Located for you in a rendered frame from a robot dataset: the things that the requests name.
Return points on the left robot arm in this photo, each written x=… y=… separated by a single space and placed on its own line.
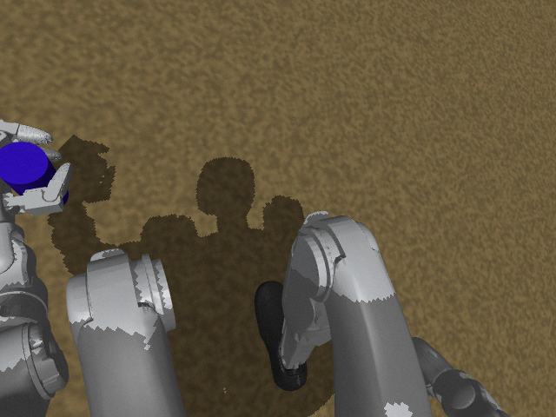
x=32 y=365

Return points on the left robot hand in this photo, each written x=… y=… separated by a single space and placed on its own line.
x=39 y=201

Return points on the right robot arm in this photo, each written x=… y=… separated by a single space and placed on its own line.
x=462 y=396

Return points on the can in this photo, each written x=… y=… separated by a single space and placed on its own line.
x=24 y=165

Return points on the right robot hand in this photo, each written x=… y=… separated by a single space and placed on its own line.
x=431 y=362

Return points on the right robot foot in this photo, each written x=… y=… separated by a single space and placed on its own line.
x=270 y=317

